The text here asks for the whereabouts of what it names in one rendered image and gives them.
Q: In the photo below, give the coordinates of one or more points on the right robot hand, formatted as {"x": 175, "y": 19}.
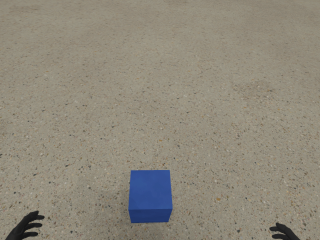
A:
{"x": 287, "y": 232}

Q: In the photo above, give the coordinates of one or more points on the carton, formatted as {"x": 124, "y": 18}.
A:
{"x": 150, "y": 196}

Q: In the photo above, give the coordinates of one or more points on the left robot hand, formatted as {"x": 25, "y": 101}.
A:
{"x": 18, "y": 233}

